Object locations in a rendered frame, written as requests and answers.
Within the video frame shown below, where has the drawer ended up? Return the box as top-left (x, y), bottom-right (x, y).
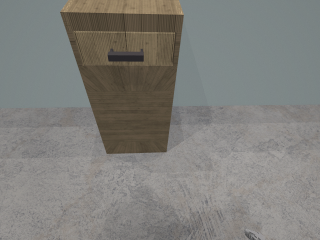
top-left (73, 31), bottom-right (175, 65)

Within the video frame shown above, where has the robot right hand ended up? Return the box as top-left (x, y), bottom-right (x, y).
top-left (244, 229), bottom-right (265, 240)

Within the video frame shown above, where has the handle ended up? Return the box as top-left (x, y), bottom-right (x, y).
top-left (107, 48), bottom-right (144, 62)

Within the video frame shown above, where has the cabinet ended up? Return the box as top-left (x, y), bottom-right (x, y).
top-left (60, 0), bottom-right (184, 154)

